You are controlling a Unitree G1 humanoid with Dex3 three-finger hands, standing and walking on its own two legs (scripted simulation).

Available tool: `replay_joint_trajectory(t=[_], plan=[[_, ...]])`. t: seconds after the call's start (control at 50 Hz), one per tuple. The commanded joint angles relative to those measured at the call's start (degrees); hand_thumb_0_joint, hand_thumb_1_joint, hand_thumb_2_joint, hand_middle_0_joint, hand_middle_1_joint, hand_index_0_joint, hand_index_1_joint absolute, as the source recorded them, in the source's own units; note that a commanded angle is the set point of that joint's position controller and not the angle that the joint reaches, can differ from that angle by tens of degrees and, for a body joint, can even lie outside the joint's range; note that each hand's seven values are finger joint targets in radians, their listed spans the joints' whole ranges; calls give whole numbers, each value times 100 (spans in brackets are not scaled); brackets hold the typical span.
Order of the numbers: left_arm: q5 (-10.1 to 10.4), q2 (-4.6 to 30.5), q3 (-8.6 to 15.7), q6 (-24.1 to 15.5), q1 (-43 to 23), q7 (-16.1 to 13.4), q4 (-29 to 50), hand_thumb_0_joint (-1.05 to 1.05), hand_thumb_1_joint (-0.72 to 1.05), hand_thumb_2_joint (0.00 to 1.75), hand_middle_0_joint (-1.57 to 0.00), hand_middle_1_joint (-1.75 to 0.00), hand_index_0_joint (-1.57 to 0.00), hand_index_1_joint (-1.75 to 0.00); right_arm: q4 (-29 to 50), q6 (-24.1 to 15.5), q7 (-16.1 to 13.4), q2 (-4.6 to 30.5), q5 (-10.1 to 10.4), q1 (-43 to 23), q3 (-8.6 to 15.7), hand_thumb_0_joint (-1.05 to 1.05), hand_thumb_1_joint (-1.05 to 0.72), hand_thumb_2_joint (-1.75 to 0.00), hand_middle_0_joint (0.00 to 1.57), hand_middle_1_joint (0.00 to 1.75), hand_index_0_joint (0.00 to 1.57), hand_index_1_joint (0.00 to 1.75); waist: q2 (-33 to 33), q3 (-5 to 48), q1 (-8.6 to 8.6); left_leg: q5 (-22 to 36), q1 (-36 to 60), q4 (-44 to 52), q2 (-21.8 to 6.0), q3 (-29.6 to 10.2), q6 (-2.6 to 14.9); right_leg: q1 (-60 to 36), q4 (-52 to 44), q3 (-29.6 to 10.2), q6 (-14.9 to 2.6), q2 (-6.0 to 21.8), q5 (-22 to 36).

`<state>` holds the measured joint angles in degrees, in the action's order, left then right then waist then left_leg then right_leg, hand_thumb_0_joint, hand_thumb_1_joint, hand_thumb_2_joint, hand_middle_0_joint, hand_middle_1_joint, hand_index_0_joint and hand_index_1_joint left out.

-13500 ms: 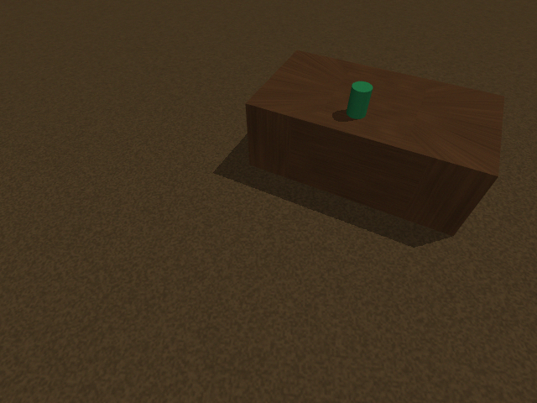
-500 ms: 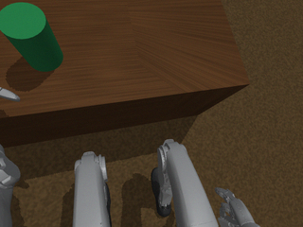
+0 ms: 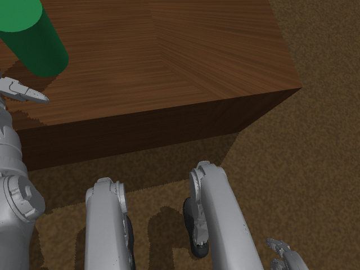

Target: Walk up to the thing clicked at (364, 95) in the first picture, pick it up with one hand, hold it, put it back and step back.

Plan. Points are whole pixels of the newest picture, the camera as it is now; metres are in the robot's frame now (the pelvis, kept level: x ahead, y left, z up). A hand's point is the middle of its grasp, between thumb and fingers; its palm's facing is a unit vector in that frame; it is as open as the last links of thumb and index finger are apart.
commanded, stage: rest palm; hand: left
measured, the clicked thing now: (32, 38) +0.58 +0.23 +0.02
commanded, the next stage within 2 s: close in 0.22 s
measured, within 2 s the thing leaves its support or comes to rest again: leaves its support in 1.62 s
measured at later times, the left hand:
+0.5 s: hand (25, 60) +0.54 +0.24 +0.01, palm faces +0.22 -0.98 -0.01, open 16.9 cm
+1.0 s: hand (22, 49) +0.55 +0.24 +0.02, palm faces +0.23 -0.97 -0.01, open 12.6 cm
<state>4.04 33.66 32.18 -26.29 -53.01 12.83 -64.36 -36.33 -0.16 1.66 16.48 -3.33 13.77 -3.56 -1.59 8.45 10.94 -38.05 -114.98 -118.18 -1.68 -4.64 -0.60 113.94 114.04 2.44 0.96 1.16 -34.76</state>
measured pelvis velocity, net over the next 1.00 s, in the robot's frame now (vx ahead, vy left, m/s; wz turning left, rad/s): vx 0.00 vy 0.00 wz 0.01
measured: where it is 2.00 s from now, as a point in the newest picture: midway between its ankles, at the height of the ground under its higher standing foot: (162, 247)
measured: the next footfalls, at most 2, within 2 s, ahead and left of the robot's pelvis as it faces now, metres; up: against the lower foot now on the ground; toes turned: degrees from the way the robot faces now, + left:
none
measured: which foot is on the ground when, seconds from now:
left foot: down 0.00-1.00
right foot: down 0.00-1.00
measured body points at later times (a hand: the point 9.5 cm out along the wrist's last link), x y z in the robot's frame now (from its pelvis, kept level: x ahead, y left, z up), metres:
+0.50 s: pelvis +0.01 +0.00 +0.00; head +0.23 +0.03 +0.39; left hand +0.52 +0.29 +0.01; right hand +0.09 -0.27 -0.13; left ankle +0.08 +0.13 -0.40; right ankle +0.11 -0.13 -0.40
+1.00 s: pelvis +0.00 +0.00 +0.00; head +0.22 +0.03 +0.39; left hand +0.53 +0.29 +0.03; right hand +0.06 -0.28 -0.12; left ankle +0.08 +0.13 -0.40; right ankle +0.11 -0.13 -0.40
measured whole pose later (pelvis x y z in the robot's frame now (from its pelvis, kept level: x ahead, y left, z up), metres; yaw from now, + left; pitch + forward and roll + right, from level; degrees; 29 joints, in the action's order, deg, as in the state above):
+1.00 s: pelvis +0.00 +0.00 +0.00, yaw +1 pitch +35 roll -4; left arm 1.9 32.4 30.3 -27.1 -56.9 7.4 -63.9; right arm -36.8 2.0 1.7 16.0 -4.0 12.9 -2.9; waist -0.8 7.1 11.0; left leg -38.8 -115.0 -118.6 -1.6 -4.3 -1.0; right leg 114.4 115.1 2.1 0.6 1.2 -35.7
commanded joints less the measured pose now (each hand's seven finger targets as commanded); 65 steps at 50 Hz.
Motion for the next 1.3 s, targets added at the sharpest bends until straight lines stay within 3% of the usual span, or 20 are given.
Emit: replay_joint_trajectory(t=[0.0, 0.04, 0.06, 0.12, 0.22, 0.3, 0.32, 0.34, 0.38, 0.46, 0.48, 0.62, 0.7, 0.84, 0.96, 0.98, 1.0, 1.08, 1.12, 1.28], plan=[[12, 1313, -65, -434, -2102, -177, 1606, 0, -61, 0, -6, -5, -9, -2, 250, -90, -45, 1141, -13, 850, 480, 0, -91, -90, 20, 30, 20, 30, -1016, 3861, -127, 651, 2523, 1532, 60, 92, 164, -2131, -1152, 145, -316, -110, 669], [-6, 1221, -144, -496, -2276, -267, 1998, 0, -61, 0, -6, -5, -10, -2, 202, -95, -62, 1125, -38, 920, 502, 0, -91, -90, 20, 30, 20, 30, -1328, 4182, -146, 1015, 2964, 1564, 61, 84, 118, -2185, -1140, 136, -339, -97, 927], [-20, 1053, -317, -511, -2326, -286, 2072, 0, -61, 0, -6, -4, -9, -1, 163, -92, -53, 1141, -46, 886, 499, 0, -92, -90, 20, 30, 20, 30, -1514, 4127, -145, 1154, 3298, 1625, 32, 6, 76, -1967, -1081, 152, -358, -78, 968], [-79, 1003, -373, -493, -2171, -357, 1838, 0, -61, 0, -9, -2, -9, -1, -58, -61, -58, 1148, -62, 976, 538, 0, -91, -90, 20, 30, 20, 30, -1529, 3888, -100, 1221, 3257, 1576, 29, 19, 75, -1842, -1126, 147, -362, -85, 980], [-5, 935, -185, -525, -1877, -427, 1683, 0, -61, 0, -10, -2, -10, -1, 56, -8, -32, 1167, -47, 822, 518, 0, -91, -90, 20, 30, 20, 30, -1298, 3762, -170, 1400, 3188, 1543, 41, -17, 89, -1838, -1051, 171, -365, -60, 1062], [33, 741, -204, -562, -1702, -429, 1363, 0, -61, 0, -11, -3, -11, -3, 103, 6, -29, 1108, -43, 790, 504, 0, -92, -90, 20, 30, 20, 30, -647, 3509, -26, 1075, 2359, 1360, 96, 121, 195, -2201, -1148, 143, -297, -73, 995], [30, 864, -143, -568, -1697, -439, 1329, 0, -57, 1, -19, -11, -19, -11, 154, -1, -29, 1106, -38, 769, 501, 0, -92, -90, 20, 30, 20, 30, -501, 3469, -53, 923, 2125, 1346, 117, 171, 223, -2360, -1196, 114, -275, -79, 893], [25, 1216, 141, -586, -1549, -450, 1344, 0, -55, 4, -27, -17, -27, -15, 167, 16, -35, 1142, -43, 798, 511, 0, -92, -90, 20, 30, 20, 30, -474, 3589, -194, 939, 2058, 1333, 122, 231, 240, -2532, -1215, 79, -269, -78, 917], [41, 1081, -56, -631, -1932, -392, 1486, 0, -54, 8, -32, -22, -33, -20, 221, 12, -23, 1122, -47, 720, 517, 0, -92, -90, 20, 30, 20, 30, -500, 3647, -77, 775, 2080, 1285, 109, 264, 253, -2470, -1244, 27, -256, -88, 789], [-7, 1350, 2, -658, -2249, -365, 1708, 0, -50, 11, -38, -28, -40, -25, 169, 26, -35, 1135, -85, 820, 501, 0, -92, -90, 20, 30, 20, 30, -772, 4200, -115, 1179, 2362, 1203, 107, 291, 227, -2737, -1141, -7, -264, -89, 1174], [3, 1178, -126, -651, -2383, -353, 1746, 0, -51, 11, -41, -29, -42, -26, 159, 22, -37, 1094, -90, 835, 511, 0, -93, -90, 20, 30, 20, 30, -740, 4294, -73, 1187, 2466, 1185, 96, 292, 229, -2696, -1175, -25, -253, -104, 1169], [-40, 1033, -252, -497, -2404, -391, 1576, 0, -48, 16, -45, -32, -46, -31, 90, 92, -59, 1102, -77, 903, 503, 0, -92, -90, 20, 30, 20, 30, -1057, 3998, -46, 1128, 2666, 1314, 60, 239, 170, -2314, -1154, 47, -311, -98, 1027], [-20, 1210, -45, -422, -2269, -477, 1280, 0, -44, 23, -52, -39, -53, -38, 128, 110, -76, 1122, -48, 864, 475, 0, -92, -90, 20, 30, 20, 30, -759, 3724, -64, 918, 2312, 1324, 74, 207, 201, -2344, -1180, 75, -294, -94, 891], [-131, 1372, -29, -464, -2447, -530, 1295, 0, -34, 37, -71, -58, -73, -56, 169, 135, -66, 1135, -65, 901, 477, 0, -92, -90, 20, 30, 20, 30, -777, 3639, -46, 705, 2241, 1392, 64, 214, 216, -2327, -1223, 66, -286, -102, 721], [-170, 1218, -208, -460, -2644, -556, 1195, 0, -22, 48, -82, -69, -83, -67, 76, 142, -58, 1142, -93, 994, 466, 0, -92, -90, 20, 30, 20, 30, -983, 3705, 54, 738, 2468, 1399, 33, 164, 186, -2140, -1155, 98, -296, -102, 756], [-207, 1429, -161, -465, -2741, -569, 1312, 0, -19, 51, -85, -72, -86, -70, 92, 146, -65, 1143, -79, 997, 465, 0, -92, -90, 20, 30, 20, 30, -1022, 3685, 13, 590, 2426, 1455, 37, 154, 180, -2100, -1176, 97, -301, -113, 591], [-216, 1235, -265, -440, -2648, -560, 1084, 0, -17, 53, -87, -74, -89, -73, 61, 165, -55, 1131, -86, 992, 462, 0, -92, -90, 20, 30, 20, 30, -1061, 3624, 50, 599, 2486, 1479, 36, 129, 170, -2071, -1172, 105, -302, -90, 620], [-214, 1274, -139, -405, -2470, -601, 1079, 0, -9, 61, -95, -83, -97, -81, 90, 174, -48, 1147, -89, 1020, 435, 0, -92, -89, 20, 30, 20, 30, -1106, 3740, -26, 897, 2606, 1443, 36, 124, 152, -2086, -1099, 133, -314, -91, 849], [-206, 1105, -258, -394, -2467, -609, 1061, 0, -7, 67, -100, -89, -101, -87, 102, 178, -34, 1106, -89, 1006, 439, 0, -92, -90, 20, 30, 20, 30, -965, 3718, 38, 896, 2448, 1369, 41, 180, 180, -2186, -1134, 130, -294, -112, 855], [-196, 1084, -155, -423, -2216, -597, 863, 0, 2, 97, -124, -119, -126, -118, 73, 194, -7, 1135, -95, 1031, 447, 0, -92, -90, 20, 30, 20, 30, -809, 3524, 28, 1006, 2222, 1270, 50, 184, 195, -2154, -1041, 137, -292, -99, 961]])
